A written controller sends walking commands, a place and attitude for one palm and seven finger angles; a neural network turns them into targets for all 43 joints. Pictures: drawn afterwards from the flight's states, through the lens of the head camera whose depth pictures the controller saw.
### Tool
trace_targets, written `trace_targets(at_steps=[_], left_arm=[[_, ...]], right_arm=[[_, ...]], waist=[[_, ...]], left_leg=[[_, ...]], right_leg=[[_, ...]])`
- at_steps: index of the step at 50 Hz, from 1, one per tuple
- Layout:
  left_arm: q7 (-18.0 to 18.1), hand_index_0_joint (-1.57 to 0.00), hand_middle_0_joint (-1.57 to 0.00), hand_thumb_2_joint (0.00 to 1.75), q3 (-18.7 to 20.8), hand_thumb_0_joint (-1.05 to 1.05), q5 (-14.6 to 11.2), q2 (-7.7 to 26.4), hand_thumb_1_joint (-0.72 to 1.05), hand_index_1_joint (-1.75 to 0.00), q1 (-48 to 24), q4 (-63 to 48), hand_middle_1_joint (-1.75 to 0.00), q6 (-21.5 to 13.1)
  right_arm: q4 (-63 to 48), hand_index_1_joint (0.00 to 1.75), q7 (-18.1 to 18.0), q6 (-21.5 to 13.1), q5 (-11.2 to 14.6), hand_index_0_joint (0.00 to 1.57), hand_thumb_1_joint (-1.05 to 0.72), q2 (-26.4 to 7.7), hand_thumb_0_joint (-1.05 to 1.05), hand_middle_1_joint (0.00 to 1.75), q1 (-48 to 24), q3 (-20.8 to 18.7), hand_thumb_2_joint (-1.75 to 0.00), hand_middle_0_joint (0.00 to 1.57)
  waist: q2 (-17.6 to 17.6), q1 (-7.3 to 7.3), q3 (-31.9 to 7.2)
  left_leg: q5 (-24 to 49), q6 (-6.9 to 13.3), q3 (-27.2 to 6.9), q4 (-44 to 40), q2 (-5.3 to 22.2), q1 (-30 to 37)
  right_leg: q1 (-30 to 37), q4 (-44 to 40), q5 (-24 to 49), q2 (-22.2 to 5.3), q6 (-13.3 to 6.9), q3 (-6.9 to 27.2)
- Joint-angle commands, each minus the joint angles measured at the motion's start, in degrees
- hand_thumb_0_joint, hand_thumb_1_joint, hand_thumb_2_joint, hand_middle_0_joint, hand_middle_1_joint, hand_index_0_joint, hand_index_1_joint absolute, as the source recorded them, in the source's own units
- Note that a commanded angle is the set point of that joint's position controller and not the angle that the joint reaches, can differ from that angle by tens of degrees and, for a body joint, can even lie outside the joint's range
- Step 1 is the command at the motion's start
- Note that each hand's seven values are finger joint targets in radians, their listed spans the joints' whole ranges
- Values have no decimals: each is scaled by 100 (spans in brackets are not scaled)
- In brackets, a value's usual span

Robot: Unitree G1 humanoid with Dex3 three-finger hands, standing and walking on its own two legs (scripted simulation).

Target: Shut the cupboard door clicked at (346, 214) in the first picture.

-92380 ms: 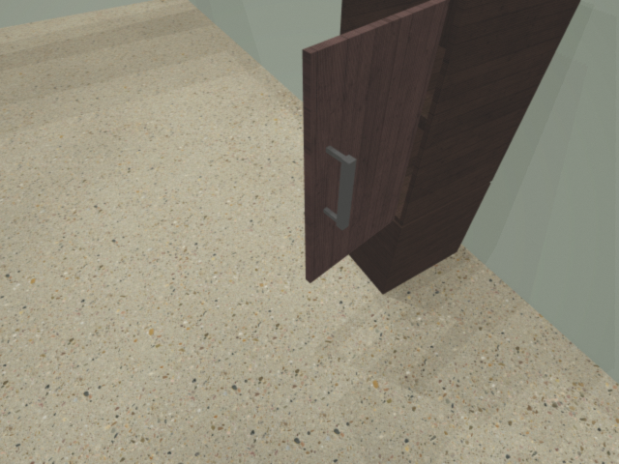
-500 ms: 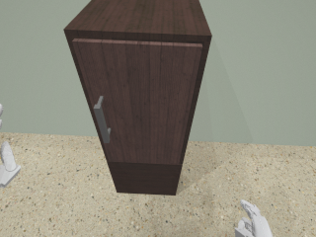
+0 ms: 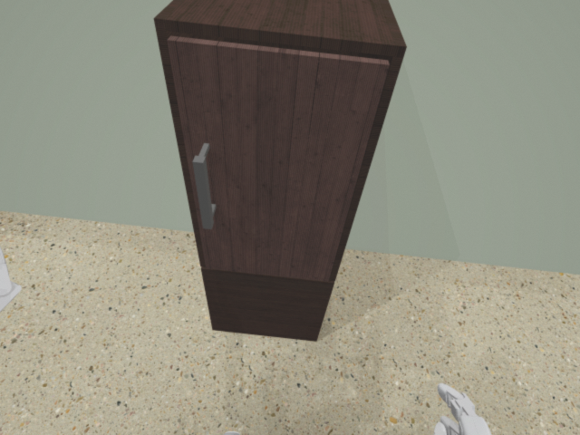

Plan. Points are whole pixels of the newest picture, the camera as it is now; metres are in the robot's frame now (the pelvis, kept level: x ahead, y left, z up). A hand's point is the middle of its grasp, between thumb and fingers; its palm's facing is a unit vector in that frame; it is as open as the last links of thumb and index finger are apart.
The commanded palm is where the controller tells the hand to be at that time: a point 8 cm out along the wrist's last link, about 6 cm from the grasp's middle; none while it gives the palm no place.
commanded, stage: step back with the hand held close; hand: left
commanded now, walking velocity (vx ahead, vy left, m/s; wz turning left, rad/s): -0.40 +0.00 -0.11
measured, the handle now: (206, 188) +0.56 +0.18 +0.00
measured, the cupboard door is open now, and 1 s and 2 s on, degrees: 0 0 0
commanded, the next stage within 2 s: stop stepping back and stand still in 0.22 s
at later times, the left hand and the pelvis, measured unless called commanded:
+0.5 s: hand out of the picture +0.10 +0.31 +0.19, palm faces +0.43 -0.83 -0.35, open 7.4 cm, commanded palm +0.04 +0.33 +0.19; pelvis -0.10 +0.04 +0.02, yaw -1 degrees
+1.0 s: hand out of the picture +0.02 +0.39 +0.20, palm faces +0.41 -0.82 -0.39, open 7.4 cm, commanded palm -0.02 +0.42 +0.19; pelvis -0.19 +0.13 +0.00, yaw -5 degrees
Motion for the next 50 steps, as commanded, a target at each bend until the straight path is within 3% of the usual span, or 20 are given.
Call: trace_targets(at_steps=[1,3,7,11,14,17,23,25,26,28,31,33,36,38,40,41,42,43,46,50], left_arm=[[19,-20,-20,90,762,0,-66,938,90,-30,-220,-1224,-30,-452],[63,-20,-20,90,440,0,-217,825,90,-30,-152,-1326,-30,-528],[159,-20,-20,90,538,0,-187,1172,90,-30,-191,-1467,-30,-379],[86,-20,-20,90,503,0,-155,1123,90,-30,-613,-1255,-30,-317],[-18,-20,-20,90,628,0,-147,861,90,-30,-586,-987,-30,-412],[-57,-20,-20,90,345,0,-207,667,90,-30,-569,-1239,-30,-323],[22,-20,-20,90,91,0,-398,634,90,-30,-276,-1943,-30,6],[54,-20,-20,90,347,0,-361,943,90,-30,-129,-1894,-30,81],[100,-20,-20,90,752,0,-358,1360,90,-30,-141,-1953,-30,22],[145,-20,-20,90,819,0,-423,1353,90,-30,-484,-1538,-30,55],[99,-20,-20,90,324,0,-407,912,90,-30,-963,-1185,-30,382],[101,-20,-20,90,265,0,-308,911,90,-30,-1157,-1123,-30,365],[40,-20,-20,90,471,0,-366,1186,90,-30,-1497,-1761,-30,219],[-21,-20,-20,90,782,0,-452,1339,90,-30,-1279,-1938,-30,173],[-80,-20,-20,90,728,0,-500,1035,90,-30,98,-1518,-30,208],[-63,-20,-20,90,822,0,-391,1144,90,-30,671,-1463,-30,164],[-86,-20,-20,90,651,0,-384,1042,90,-30,432,-1888,-30,87],[-132,-20,-20,90,865,0,-469,1270,90,-30,-435,-2171,-30,63],[-33,-20,-20,90,629,0,-225,1051,90,-30,-879,-1239,-30,41],[202,-20,-20,90,128,0,-168,734,90,-30,-1396,-842,-30,27]], right_arm=[[-830,30,16,-423,-97,20,-90,-975,0,30,-905,-352,-90,20],[-689,30,57,-457,-9,20,-90,-702,0,30,-730,-265,-90,20],[-724,30,15,-265,13,20,-90,-609,0,30,-1028,-294,-90,20],[-765,30,-91,-122,25,20,-90,-803,0,30,-1092,-281,-90,20],[-821,30,-90,-289,-77,20,-90,-1019,0,30,-1047,-362,-90,20],[-794,30,70,-383,-50,20,-90,-817,0,30,-1028,-392,-90,20],[-828,30,160,-498,-73,20,-90,-685,0,30,-733,-157,-90,20],[-777,30,145,-359,-87,20,-90,-660,0,30,-618,-159,-90,20],[-670,30,141,-305,-159,20,-90,-672,0,30,-608,-159,-90,20],[-564,30,143,-202,-190,20,-90,-625,0,30,-617,-82,-90,20],[-628,30,-28,-199,84,20,-90,-777,0,30,-774,-243,-90,20],[-553,30,-91,-171,72,20,-90,-770,0,30,-680,-163,-90,20],[-747,30,-104,-386,-19,20,-90,-874,0,30,-868,-68,-90,20],[-812,30,31,-569,-103,20,-90,-730,0,30,-974,-192,-90,20],[-827,30,189,-507,-70,20,-90,-618,0,30,-892,-281,-90,20],[-792,30,268,-438,136,20,-90,-564,0,30,-660,-282,-90,20],[-823,30,280,-327,260,20,-90,-681,0,30,-723,-424,-90,20],[-555,30,271,-228,21,20,-90,-737,0,30,-512,-344,-90,20],[-624,30,172,-246,30,20,-90,-625,0,30,-516,-235,-90,20],[-423,30,-100,-454,-24,20,-90,-701,0,30,-328,-145,-90,20]], waist=[[549,236,-165],[-31,130,-963],[-738,158,-750],[358,123,55],[1855,231,-427],[770,349,-751],[1585,282,-814],[656,224,-774],[76,230,-893],[-389,200,-958],[-901,45,216],[154,-44,512],[2477,160,219],[1928,512,-221],[1708,645,-542],[-238,670,-416],[-2476,456,337],[-1267,22,467],[-644,57,478],[754,-8,262]], left_leg=[[-2122,281,-694,-1406,741,-1200],[63,-245,210,-367,137,914],[-700,-434,355,692,-211,1510],[410,-269,-49,-1136,230,1390],[-3421,479,-1958,-3639,1998,-1264],[-2228,439,-1101,-2834,1722,164],[-2253,-635,-128,-2926,838,1553],[-1341,-746,686,-1220,175,1756],[-711,-573,559,114,100,2292],[-306,-508,286,760,333,1918],[-746,-434,40,1042,113,1845],[-1256,-358,-67,315,218,2196],[-4581,-996,-2528,-3718,1198,678],[-3635,-1812,-1270,-4189,910,-278],[-2459,-1853,558,-2644,143,-773],[-1970,-1419,1464,788,-546,-89],[-1875,-799,-8,4530,-468,-217],[-1382,-633,-182,5379,-227,-715],[-1389,-361,54,2562,540,-149],[-1415,-226,706,-958,128,1851]], right_leg=[[1220,-451,841,-292,-242,768],[107,-1325,2069,-1040,-388,1203],[-909,-2164,1051,-1690,-703,1507],[-946,-1562,711,-509,-161,472],[1714,1661,-611,419,36,20],[657,2011,-1127,193,-63,16],[919,-1381,-1510,351,-262,-873],[494,-2414,-1073,-470,-680,-91],[-490,-2761,-819,-1386,-1015,819],[-571,-2529,-795,-2090,-1254,902],[-1460,-2277,-2153,-1580,-1059,640],[-1831,-1411,-2258,-1257,-877,221],[-99,1638,-2197,432,-343,-687],[1463,1837,-2092,684,-374,-1084],[2720,129,-2252,556,-653,-1392],[1386,-1580,-2335,-510,-1111,-222],[-1174,-3016,-3044,-2755,-1786,3126],[-1720,-2747,-1989,-2545,-1784,1972],[-1094,-2447,-2620,-1868,-1122,1174],[-756,-566,-1850,-1003,-721,-33]])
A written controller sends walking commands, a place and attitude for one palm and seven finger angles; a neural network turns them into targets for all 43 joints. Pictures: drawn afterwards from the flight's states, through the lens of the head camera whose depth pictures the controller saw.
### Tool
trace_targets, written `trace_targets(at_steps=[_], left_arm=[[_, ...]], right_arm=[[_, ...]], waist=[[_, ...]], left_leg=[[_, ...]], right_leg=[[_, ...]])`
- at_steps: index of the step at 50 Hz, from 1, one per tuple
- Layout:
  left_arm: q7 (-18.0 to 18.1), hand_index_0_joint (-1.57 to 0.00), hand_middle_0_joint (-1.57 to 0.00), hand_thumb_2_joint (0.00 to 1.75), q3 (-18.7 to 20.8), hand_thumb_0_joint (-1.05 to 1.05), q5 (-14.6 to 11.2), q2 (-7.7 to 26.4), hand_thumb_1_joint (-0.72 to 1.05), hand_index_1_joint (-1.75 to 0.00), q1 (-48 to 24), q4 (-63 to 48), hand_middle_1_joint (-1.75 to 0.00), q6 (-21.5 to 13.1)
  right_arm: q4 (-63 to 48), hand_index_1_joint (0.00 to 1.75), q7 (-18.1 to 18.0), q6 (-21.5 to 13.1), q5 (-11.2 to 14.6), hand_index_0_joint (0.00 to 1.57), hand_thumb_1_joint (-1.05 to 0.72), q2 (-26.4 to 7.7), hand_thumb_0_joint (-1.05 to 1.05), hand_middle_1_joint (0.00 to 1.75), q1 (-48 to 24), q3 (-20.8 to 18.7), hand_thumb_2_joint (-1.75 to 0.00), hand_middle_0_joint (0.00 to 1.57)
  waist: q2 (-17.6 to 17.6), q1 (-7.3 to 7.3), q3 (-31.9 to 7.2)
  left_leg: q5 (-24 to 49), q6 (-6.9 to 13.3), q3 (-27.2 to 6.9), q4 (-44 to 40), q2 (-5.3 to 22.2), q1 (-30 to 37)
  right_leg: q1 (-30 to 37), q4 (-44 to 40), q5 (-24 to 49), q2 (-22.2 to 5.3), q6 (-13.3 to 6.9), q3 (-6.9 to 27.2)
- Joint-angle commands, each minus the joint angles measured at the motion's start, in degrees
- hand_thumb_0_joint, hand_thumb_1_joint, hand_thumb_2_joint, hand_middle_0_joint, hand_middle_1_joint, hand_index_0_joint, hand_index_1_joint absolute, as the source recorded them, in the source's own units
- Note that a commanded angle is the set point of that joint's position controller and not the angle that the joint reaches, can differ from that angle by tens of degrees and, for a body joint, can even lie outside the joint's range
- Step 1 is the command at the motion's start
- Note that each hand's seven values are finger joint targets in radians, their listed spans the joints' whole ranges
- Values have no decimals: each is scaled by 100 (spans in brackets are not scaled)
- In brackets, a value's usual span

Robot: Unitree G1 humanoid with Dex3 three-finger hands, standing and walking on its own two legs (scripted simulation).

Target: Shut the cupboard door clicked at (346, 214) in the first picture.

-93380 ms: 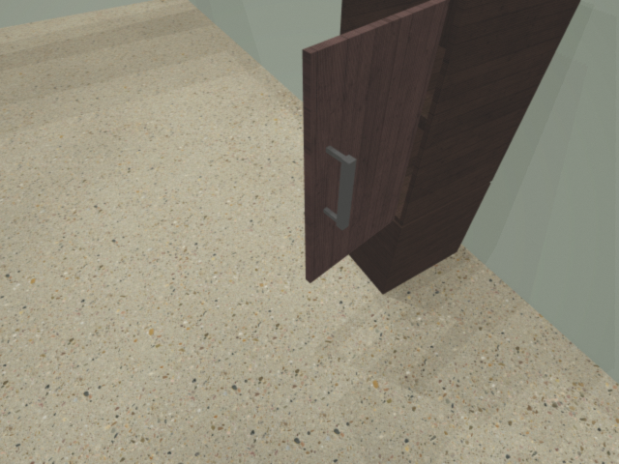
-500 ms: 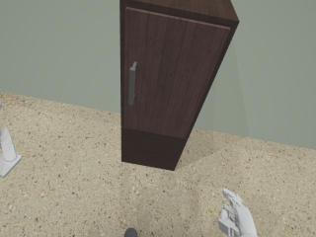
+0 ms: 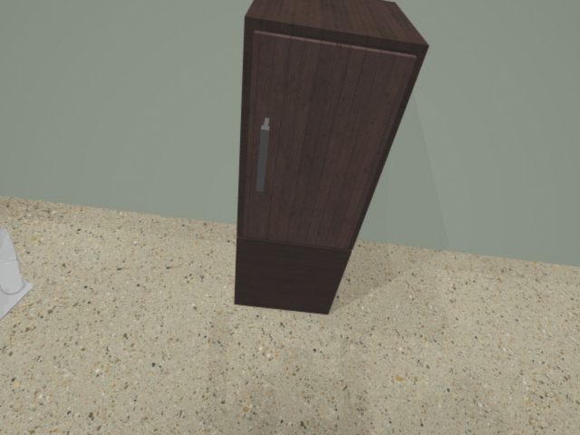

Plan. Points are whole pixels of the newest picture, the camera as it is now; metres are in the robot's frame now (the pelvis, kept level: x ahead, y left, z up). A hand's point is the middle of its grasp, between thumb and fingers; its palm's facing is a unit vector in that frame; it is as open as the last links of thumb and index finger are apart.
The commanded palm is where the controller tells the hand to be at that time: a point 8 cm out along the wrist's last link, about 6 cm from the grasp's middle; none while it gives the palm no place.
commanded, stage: stop stepping back and stand still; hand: left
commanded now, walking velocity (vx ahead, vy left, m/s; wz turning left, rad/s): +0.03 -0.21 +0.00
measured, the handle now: (263, 155) +0.74 +0.11 -0.01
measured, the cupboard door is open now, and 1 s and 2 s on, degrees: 0 0 0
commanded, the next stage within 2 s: let the arm hang, fingers relaxed in 0.90 s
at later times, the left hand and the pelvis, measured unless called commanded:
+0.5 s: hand (37, 285) +0.20 +0.28 +0.17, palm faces +0.41 -0.79 -0.46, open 7.4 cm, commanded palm +0.13 +0.31 +0.19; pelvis -0.02 +0.01 +0.01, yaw -2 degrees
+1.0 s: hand (73, 280) +0.21 +0.25 +0.17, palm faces +0.36 -0.78 -0.51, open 7.4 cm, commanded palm none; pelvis +0.00 +0.00 +0.01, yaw -3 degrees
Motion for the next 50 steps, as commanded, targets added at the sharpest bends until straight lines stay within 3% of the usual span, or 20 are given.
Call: trace_targets(at_steps=[1,2,3,4,6,9,17,19,21,23,24,27,29,31,33,37,40,46,49,50], left_arm=[[314,-20,-20,90,196,0,-63,737,90,-30,-1348,-559,-30,-189],[292,-20,-20,90,269,0,-13,917,90,-30,-1634,-899,-30,-276],[177,-20,-20,90,409,0,-95,986,90,-30,-1165,-477,-30,-280],[100,-20,-20,90,500,0,-133,1090,90,-30,-1088,-820,-30,-212],[23,-20,-20,90,505,0,-24,1095,90,-30,-1026,-1620,-30,-267],[58,-20,-20,90,356,0,-12,771,90,-30,-232,-1615,-30,-169],[175,-20,-20,90,395,0,-156,771,90,-30,-49,-548,-30,216],[187,-20,-20,90,420,0,-133,882,90,-30,-117,-499,-30,272],[229,-20,-20,90,599,0,-108,1123,90,-30,-297,-576,-30,235],[235,-20,-20,90,303,0,-174,789,90,-30,-327,-411,-30,218],[245,-20,-20,90,284,0,-147,776,90,-30,-345,-542,-30,187],[301,-20,-20,90,482,0,-72,941,90,-30,-520,-839,-30,-1],[295,-20,-20,90,579,0,-113,981,90,-30,-371,-1007,-30,-88],[273,-20,-20,90,719,0,-54,1089,90,-30,-193,-910,-30,-151],[207,-20,-20,90,581,0,-68,882,90,-30,-166,-748,-30,-166],[235,-20,-20,90,620,0,-124,831,90,-30,296,-434,-30,-182],[250,-20,-20,90,682,0,-131,867,90,-30,439,-285,-30,-167],[226,-20,-20,90,650,0,-120,1019,90,-30,99,-502,-30,-117],[205,-20,-20,90,461,0,-91,849,90,-30,17,-387,-30,-63],[-579,-20,-20,90,-2114,0,308,-86,90,-30,-448,3525,-30,797]], right_arm=[[-1068,30,-287,-559,46,20,-90,-1076,0,30,-809,-290,-90,20],[-1160,30,-239,-539,14,20,-90,-1043,0,30,-851,-266,-90,20],[-1064,30,-188,-564,9,20,-90,-921,0,30,-911,-280,-90,20],[-1080,30,-124,-553,-79,20,-90,-932,0,30,-975,-315,-90,20],[-1120,30,26,-550,-52,20,-90,-850,0,30,-1155,-323,-90,20],[-1208,30,129,-442,-50,20,-90,-791,0,30,-1166,-272,-90,20],[-1324,30,-108,-111,-5,20,-90,-729,0,30,-1058,-173,-90,20],[-1295,30,-96,-80,4,20,-90,-758,0,30,-1006,-180,-90,20],[-1263,30,-52,-108,-25,20,-90,-715,0,30,-1028,-185,-90,20],[-1173,30,-31,-198,149,20,-90,-697,0,30,-1059,-240,-90,20],[-1218,30,-24,-209,175,20,-90,-750,0,30,-1180,-242,-90,20],[-1168,30,-81,-196,137,20,-90,-716,0,30,-1163,-165,-90,20],[-1238,30,-150,-235,138,20,-90,-842,0,30,-1168,-251,-90,20],[-1232,30,-147,-253,62,20,-90,-813,0,30,-1170,-211,-90,20],[-1232,30,-118,-278,86,20,-90,-837,0,30,-1159,-230,-90,20],[-1248,30,-44,-183,166,20,-90,-798,0,30,-989,-253,-90,20],[-1298,30,-63,-101,171,20,-90,-728,0,30,-1088,-203,-90,20],[-1335,30,-186,-76,133,20,-90,-853,0,30,-1171,-232,-90,20],[-1334,30,-178,-42,142,20,-90,-817,0,30,-1145,-216,-90,20],[-586,30,303,-277,233,20,-90,-1830,0,30,-1676,-392,-90,20]], waist=[[2271,-279,446],[2323,-236,481],[1507,-267,297],[1549,-261,288],[1337,-136,282],[1848,-96,311],[1682,-200,150],[1097,-245,1],[394,-230,-149],[-651,-141,-121],[-707,-96,-4],[268,-196,20],[1081,-143,-300],[1736,-89,-237],[1395,-82,161],[311,-162,-582],[87,-80,-527],[560,-85,-573],[475,-95,-558],[565,-220,18]], left_leg=[[51,471,-1485,-3367,940,1938],[752,830,-2803,-3798,1751,1921],[192,817,-2977,-4102,1876,1636],[-104,771,-3199,-4221,1932,1323],[-164,683,-2273,-4149,1712,1194],[-702,480,-1195,-4335,1346,668],[-852,219,-522,-4112,915,806],[-222,181,-301,-3227,596,511],[630,58,-13,-1797,166,372],[731,-28,15,-1043,-69,194],[432,-18,-17,-900,-83,-40],[1349,84,44,-2062,-71,561],[3657,265,-291,-2559,242,1884],[4664,491,-967,-2584,676,1976],[3418,412,-949,-2908,770,1270],[3113,88,38,-1795,81,923],[1574,104,43,-1918,-128,447],[3984,233,26,-2312,116,1770],[3872,213,2,-2220,109,1709],[4300,223,-216,-1513,191,1386]], right_leg=[[-1724,911,-877,38,124,83],[-2100,1697,-961,279,326,9],[-1859,2241,-744,216,329,336],[-1797,2556,-574,127,369,550],[-1615,2423,145,-71,360,597],[-892,1680,417,76,345,163],[720,-1138,42,506,223,-536],[1163,-1593,346,80,20,23],[826,-1829,1190,-1027,-455,1398],[789,-1667,2275,-1302,-628,1662],[985,-1522,3135,-1370,-701,1584],[986,-721,3935,-1077,-346,835],[396,-135,3386,-400,212,329],[6,-120,2172,-31,354,157],[338,-824,931,48,326,183],[1383,-1013,4637,-789,132,902],[1665,-941,5213,-993,125,982],[883,-846,4529,-437,481,462],[910,-990,4337,-433,444,479],[226,-185,4929,-867,126,184]])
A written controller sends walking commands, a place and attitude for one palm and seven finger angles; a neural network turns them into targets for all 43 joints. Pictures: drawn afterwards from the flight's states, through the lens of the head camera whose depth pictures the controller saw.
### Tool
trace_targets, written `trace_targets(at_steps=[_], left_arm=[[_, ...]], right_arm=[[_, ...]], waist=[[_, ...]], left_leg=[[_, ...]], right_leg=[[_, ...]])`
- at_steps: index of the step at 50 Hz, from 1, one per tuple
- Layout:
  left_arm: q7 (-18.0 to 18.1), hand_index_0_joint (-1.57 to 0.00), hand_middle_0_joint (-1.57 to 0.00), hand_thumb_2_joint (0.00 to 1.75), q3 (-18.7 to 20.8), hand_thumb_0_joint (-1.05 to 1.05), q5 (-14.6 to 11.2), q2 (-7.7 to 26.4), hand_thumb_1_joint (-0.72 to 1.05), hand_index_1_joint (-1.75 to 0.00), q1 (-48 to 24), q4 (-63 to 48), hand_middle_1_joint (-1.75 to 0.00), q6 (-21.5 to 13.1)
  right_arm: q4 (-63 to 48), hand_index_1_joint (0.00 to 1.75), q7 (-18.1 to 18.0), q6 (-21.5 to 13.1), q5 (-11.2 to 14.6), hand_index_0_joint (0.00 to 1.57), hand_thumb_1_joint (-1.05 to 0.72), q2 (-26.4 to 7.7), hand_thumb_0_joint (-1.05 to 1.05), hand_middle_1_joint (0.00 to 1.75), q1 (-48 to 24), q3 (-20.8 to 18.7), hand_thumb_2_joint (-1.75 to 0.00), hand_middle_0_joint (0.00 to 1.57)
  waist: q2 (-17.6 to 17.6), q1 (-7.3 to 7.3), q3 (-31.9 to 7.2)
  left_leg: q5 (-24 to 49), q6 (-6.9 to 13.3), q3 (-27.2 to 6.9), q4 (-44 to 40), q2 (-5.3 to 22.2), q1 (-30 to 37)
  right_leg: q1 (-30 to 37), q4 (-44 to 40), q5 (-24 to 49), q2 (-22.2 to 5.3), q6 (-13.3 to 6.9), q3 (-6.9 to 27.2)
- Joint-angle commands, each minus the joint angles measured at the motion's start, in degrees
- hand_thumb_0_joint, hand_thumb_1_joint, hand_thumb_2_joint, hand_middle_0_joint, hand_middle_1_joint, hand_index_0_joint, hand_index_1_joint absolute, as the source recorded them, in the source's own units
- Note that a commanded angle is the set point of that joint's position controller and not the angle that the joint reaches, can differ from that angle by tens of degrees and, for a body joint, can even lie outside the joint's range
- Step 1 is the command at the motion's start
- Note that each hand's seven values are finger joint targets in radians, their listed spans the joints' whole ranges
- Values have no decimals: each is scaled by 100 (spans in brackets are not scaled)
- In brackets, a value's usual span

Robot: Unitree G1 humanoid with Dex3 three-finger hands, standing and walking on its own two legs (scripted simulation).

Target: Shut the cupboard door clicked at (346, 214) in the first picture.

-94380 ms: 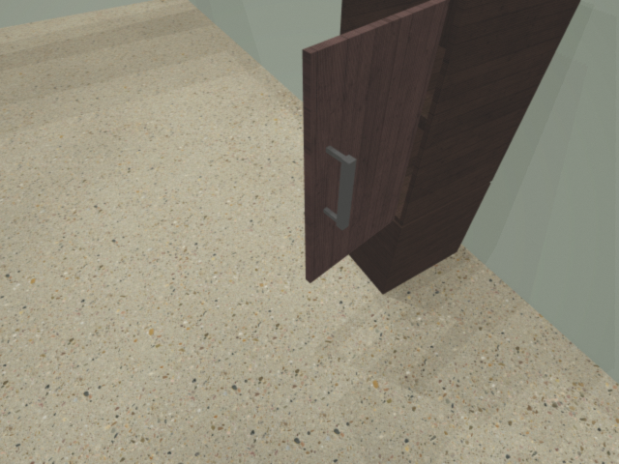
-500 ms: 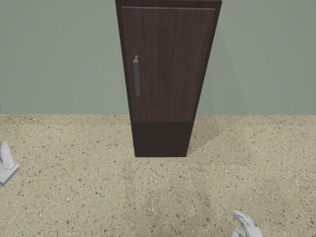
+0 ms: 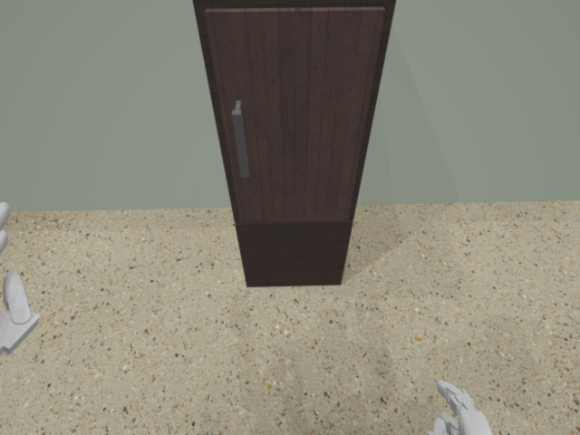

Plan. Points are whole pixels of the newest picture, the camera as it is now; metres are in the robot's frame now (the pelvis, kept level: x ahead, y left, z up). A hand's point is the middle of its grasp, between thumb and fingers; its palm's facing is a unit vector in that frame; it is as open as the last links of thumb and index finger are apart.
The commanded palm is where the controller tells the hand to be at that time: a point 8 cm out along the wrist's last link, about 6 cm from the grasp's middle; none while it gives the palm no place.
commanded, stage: let the arm hang, fingers relaxed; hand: left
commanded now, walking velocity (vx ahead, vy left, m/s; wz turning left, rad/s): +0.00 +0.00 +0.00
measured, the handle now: (241, 140) +0.74 +0.15 -0.02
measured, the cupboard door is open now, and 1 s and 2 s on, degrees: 0 0 0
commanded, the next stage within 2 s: look to check the result in 1.10 s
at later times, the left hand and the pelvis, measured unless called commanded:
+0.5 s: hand out of the picture -0.10 +0.21 -0.17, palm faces +0.06 -0.98 -0.20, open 7.2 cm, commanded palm none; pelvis -0.04 +0.02 +0.01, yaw +2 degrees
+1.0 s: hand out of the picture -0.07 +0.19 -0.17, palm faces +0.07 -0.99 -0.14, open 7.4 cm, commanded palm none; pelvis -0.05 +0.04 +0.01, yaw +1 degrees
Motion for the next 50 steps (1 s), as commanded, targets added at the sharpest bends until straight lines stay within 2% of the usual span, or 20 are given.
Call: trace_targets(at_steps=[1,3,4,5,6,7,9,11,12,14,16,18,20,21,24,30,36,39,42,50], left_arm=[[-781,-20,-20,90,-1770,0,438,-54,90,-30,-698,3020,-30,918],[-863,-20,-20,90,-1837,0,441,-105,90,-30,-1113,3653,-30,964],[-883,-20,-20,90,-1869,0,437,-62,90,-30,-1308,3988,-30,962],[-888,-20,-20,90,-1905,0,439,-20,90,-30,-1444,4325,-30,952],[-870,-20,-20,90,-1942,0,464,-5,90,-30,-1555,4700,-30,926],[-845,-20,-20,90,-1968,0,452,-18,90,-30,-1640,5070,-30,927],[-800,-20,-20,90,-2057,0,436,-85,90,-30,-1879,5777,-30,1002],[-771,-20,-20,90,-2112,0,419,-153,90,-30,-1969,6382,-30,1030],[-769,-20,-20,90,-2146,0,391,-249,90,-30,-1951,6681,-30,1048],[-777,-20,-20,90,-2154,0,371,-377,90,-30,-1757,7280,-30,1050],[-767,-20,-20,90,-2076,0,396,-609,90,-30,-1556,7694,-30,1023],[-783,-20,-20,90,-2129,0,366,-641,90,-30,-1491,8045,-30,1000],[-782,-20,-20,90,-2167,0,355,-686,90,-30,-1432,8312,-30,971],[-775,-20,-20,90,-2176,0,357,-707,90,-30,-1404,8423,-30,964],[-763,-20,-20,90,-2217,0,349,-833,90,-30,-1262,8732,-30,962],[-721,-20,-20,90,-2255,0,353,-1028,90,-30,-957,9067,-30,979],[-694,-20,-20,90,-2234,0,374,-1097,90,-30,-757,9145,-30,977],[-686,-20,-20,90,-2228,0,376,-1193,90,-30,-740,9134,-30,975],[-678,-20,-20,90,-2206,0,386,-1204,90,-30,-720,9118,-30,977],[-678,-20,-20,90,-2184,0,392,-1249,90,-30,-762,9075,-30,962]], right_arm=[[23,30,429,-364,-40,20,-90,-1469,0,30,-500,-511,-90,20],[174,30,428,-119,-91,20,-90,-1340,0,30,-295,-363,-90,20],[200,30,435,-29,-110,20,-90,-1262,0,30,-367,-276,-90,20],[210,30,438,41,-141,20,-90,-1183,0,30,-389,-206,-90,20],[242,30,436,93,-195,20,-90,-1130,0,30,-397,-187,-90,20],[349,30,426,154,-222,20,-90,-1112,0,30,-400,-188,-90,20],[637,30,420,284,-244,20,-90,-906,0,30,-314,-137,-90,20],[930,30,410,340,-259,20,-90,-897,0,30,-285,-89,-90,20],[1091,30,399,344,-254,20,-90,-857,0,30,-284,-65,-90,20],[1384,30,355,329,-242,20,-90,-794,0,30,-323,-25,-90,20],[1602,30,305,334,-244,20,-90,-651,0,30,-228,-56,-90,20],[1850,30,288,342,-223,20,-90,-536,0,30,-57,-53,-90,20],[2065,30,271,333,-200,20,-90,-488,0,30,120,-56,-90,20],[2141,30,261,336,-185,20,-90,-488,0,30,208,-67,-90,20],[2402,30,237,331,-167,20,-90,-394,0,30,424,-65,-90,20],[2680,30,214,347,-169,20,-90,-241,0,30,666,-67,-90,20],[2768,30,224,341,-165,20,-90,-110,0,30,770,-88,-90,20],[2803,30,224,330,-185,20,-90,-31,0,30,813,-91,-90,20],[2796,30,219,301,-184,20,-90,-3,0,30,805,-95,-90,20],[2756,30,216,269,-184,20,-90,3,0,30,803,-109,-90,20]], waist=[[20,-110,-611],[-470,26,-336],[-772,45,-170],[-998,42,-90],[-1294,39,-109],[-1351,54,-144],[-909,-26,-25],[-194,-39,49],[322,-17,144],[796,82,300],[741,110,281],[808,65,184],[576,41,145],[331,34,206],[94,14,355],[-114,11,706],[-162,49,779],[-19,33,830],[131,64,801],[111,61,825]], left_leg=[[2950,288,-347,740,387,501],[1858,417,-599,529,521,-58],[1455,425,-690,444,487,-179],[1348,391,-685,459,378,-182],[1573,314,-587,543,280,-100],[1557,274,-516,649,190,-64],[1268,212,-462,475,134,100],[1662,234,-633,70,264,410],[1576,311,-791,-227,365,263],[1034,364,-930,-614,398,-44],[684,339,-891,-669,363,38],[492,312,-824,-708,331,185],[589,307,-799,-742,350,323],[678,310,-786,-740,379,398],[614,330,-784,-873,405,433],[165,341,-763,-1089,388,367],[-44,359,-755,-1182,339,247],[-140,353,-766,-1221,325,207],[-165,375,-843,-1333,346,113],[-142,366,-861,-1411,336,137]], right_leg=[[-601,397,4225,-962,54,584],[-687,247,2470,-896,11,460],[-796,51,1951,-921,-18,493],[-815,-110,1866,-992,-71,566],[-741,-122,2307,-1032,-159,684],[-664,-128,2709,-1158,-248,718],[-728,-241,2346,-1232,-300,719],[-778,-315,1570,-975,-142,634],[-609,-370,1142,-838,-43,575],[-249,-600,704,-706,21,605],[-167,-890,648,-736,-37,627],[-143,-1061,627,-798,-85,672],[-141,-1134,713,-798,-89,659],[-195,-1171,726,-784,-72,602],[-282,-1204,675,-752,-50,553],[-526,-1206,338,-701,-19,531],[-617,-1127,190,-692,2,519],[-708,-1069,162,-685,18,506],[-578,-977,373,-659,34,481],[-575,-946,495,-653,56,475]])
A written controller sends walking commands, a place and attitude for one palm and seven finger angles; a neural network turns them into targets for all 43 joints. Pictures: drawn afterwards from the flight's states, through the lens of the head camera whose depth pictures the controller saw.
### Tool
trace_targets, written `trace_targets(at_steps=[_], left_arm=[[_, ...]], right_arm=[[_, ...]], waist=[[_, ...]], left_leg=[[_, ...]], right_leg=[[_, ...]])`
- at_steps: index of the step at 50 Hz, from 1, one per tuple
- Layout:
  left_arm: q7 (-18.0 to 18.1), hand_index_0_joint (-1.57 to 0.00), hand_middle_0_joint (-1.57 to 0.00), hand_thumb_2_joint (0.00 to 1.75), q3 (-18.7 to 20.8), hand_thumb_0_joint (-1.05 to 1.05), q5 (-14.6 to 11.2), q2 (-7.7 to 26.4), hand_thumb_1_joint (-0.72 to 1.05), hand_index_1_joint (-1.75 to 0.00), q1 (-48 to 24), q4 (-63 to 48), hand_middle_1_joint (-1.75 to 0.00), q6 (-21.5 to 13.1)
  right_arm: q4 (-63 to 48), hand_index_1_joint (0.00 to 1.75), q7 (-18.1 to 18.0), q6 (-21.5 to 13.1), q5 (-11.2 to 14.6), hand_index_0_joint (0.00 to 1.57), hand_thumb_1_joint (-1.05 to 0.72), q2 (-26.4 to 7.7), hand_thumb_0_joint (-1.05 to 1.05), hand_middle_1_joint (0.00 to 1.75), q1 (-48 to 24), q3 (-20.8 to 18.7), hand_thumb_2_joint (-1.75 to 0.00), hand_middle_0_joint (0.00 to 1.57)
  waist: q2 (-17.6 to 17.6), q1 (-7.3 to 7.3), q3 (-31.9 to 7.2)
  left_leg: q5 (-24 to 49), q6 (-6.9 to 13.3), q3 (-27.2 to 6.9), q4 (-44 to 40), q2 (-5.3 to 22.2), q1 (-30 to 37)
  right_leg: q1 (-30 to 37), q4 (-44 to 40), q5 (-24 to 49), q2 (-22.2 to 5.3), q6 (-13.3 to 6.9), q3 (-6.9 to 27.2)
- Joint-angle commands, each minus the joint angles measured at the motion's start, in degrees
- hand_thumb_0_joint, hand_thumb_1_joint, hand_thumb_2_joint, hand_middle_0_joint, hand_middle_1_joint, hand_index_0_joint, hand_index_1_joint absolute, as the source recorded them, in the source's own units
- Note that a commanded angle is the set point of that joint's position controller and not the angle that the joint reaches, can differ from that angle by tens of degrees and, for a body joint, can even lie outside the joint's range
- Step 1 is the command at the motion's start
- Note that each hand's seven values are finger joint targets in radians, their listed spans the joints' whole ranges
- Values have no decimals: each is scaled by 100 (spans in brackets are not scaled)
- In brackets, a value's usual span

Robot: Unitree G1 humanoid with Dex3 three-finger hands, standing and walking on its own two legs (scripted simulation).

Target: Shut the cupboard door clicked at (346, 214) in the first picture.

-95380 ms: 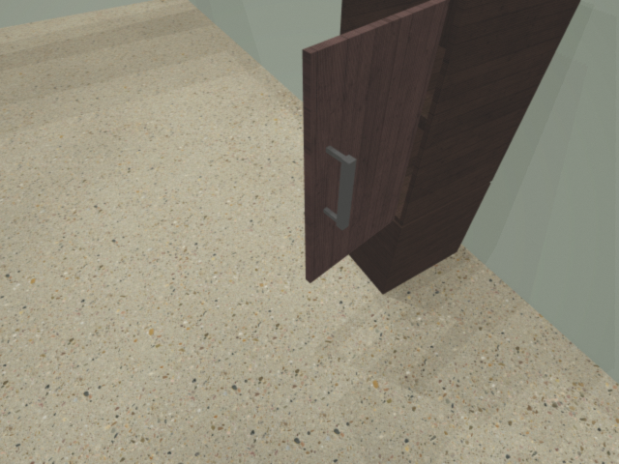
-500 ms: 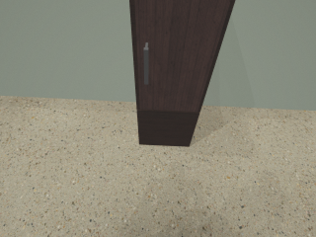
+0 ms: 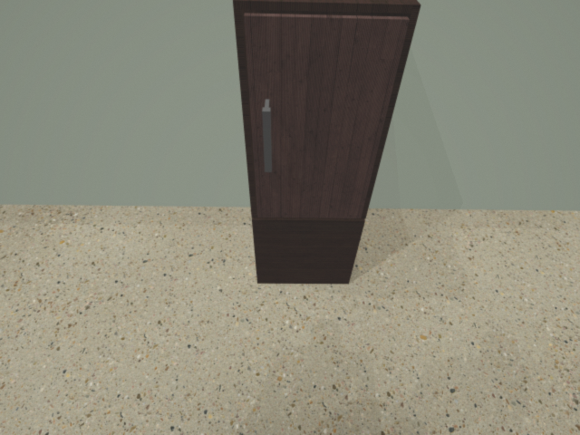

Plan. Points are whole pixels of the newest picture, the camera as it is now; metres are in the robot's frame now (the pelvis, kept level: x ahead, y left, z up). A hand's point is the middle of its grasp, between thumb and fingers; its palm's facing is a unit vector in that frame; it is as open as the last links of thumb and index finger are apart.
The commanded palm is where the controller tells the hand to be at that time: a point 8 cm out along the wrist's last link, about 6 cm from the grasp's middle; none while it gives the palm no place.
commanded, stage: let the arm hang, fingers relaxed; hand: left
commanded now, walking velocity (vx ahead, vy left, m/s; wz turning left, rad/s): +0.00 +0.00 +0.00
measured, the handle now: (267, 137) +0.79 +0.09 -0.02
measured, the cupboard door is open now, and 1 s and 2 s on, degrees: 0 0 0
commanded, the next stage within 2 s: look to check the result in 0.10 s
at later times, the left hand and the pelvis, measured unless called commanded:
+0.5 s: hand out of the picture -0.02 +0.16 -0.17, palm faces +0.04 -0.98 -0.19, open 7.4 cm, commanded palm none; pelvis +0.01 -0.01 +0.00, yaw +0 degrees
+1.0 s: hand out of the picture +0.01 +0.14 -0.17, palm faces +0.04 -0.98 -0.19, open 7.4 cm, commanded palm none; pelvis +0.03 -0.02 +0.00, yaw +0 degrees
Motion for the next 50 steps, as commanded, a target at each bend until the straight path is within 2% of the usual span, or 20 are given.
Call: trace_targets(at_steps=[1,7,16,18,20,24,28,31,40,50], left_arm=[[52,-20,-20,90,104,0,10,609,90,-30,677,-15,-30,-29],[51,-20,-20,90,105,0,-3,641,90,-30,585,-32,-30,-62],[53,-20,-20,90,99,0,-10,742,90,-30,545,-5,-30,-72],[53,-20,-20,90,88,0,-17,719,90,-30,531,4,-30,-70],[52,-20,-20,90,77,0,-22,724,90,-30,518,20,-30,-67],[59,-20,-20,90,67,0,-23,741,90,-30,486,12,-30,-82],[55,-20,-20,90,60,0,-26,750,90,-30,461,17,-30,-75],[61,-20,-20,90,70,0,-24,796,90,-30,475,2,-30,-95],[63,-20,-20,90,68,0,-30,779,90,-30,371,-1,-30,-102],[65,-20,-20,90,73,0,-34,791,90,-30,357,-6,-30,-102]], right_arm=[[-170,30,-30,-69,14,20,-90,-593,0,30,312,-88,-90,20],[-161,30,-23,-81,12,20,-90,-588,0,30,289,-87,-90,20],[-142,30,-26,-84,34,20,-90,-706,0,30,207,-77,-90,20],[-129,30,-26,-81,25,20,-90,-668,0,30,205,-64,-90,20],[-114,30,-24,-78,28,20,-90,-666,0,30,158,-55,-90,20],[-105,30,-19,-75,32,20,-90,-675,0,30,126,-50,-90,20],[-88,30,-18,-68,25,20,-90,-680,0,30,76,-42,-90,20],[-104,30,-22,-89,38,20,-90,-739,0,30,48,-43,-90,20],[-69,30,-35,-102,27,20,-90,-729,0,30,5,-22,-90,20],[-71,30,-47,-103,26,20,-90,-741,0,30,-36,-19,-90,20]], waist=[[134,77,664],[40,31,535],[20,40,497],[-47,27,496],[43,32,522],[-96,26,539],[56,29,562],[-48,51,463],[48,39,426],[-8,57,435]], left_leg=[[-804,-2,-881,-737,645,-38],[-324,-20,-775,-569,627,173],[35,-14,-740,-462,658,343],[59,-13,-745,-460,651,341],[62,-20,-742,-449,637,362],[210,-24,-715,-388,644,409],[186,-42,-688,-386,638,411],[439,-29,-691,-328,659,482],[633,-49,-675,-308,665,490],[776,-50,-652,-270,675,550]], right_leg=[[-663,-623,-104,-368,-219,497],[-644,-676,51,-421,-228,539],[-575,-719,169,-436,-223,525],[-550,-732,186,-453,-224,541],[-573,-753,180,-464,-229,542],[-557,-801,272,-484,-228,558],[-558,-816,256,-484,-232,567],[-456,-806,454,-480,-228,546],[-297,-818,718,-495,-229,559],[-230,-832,942,-515,-231,532]])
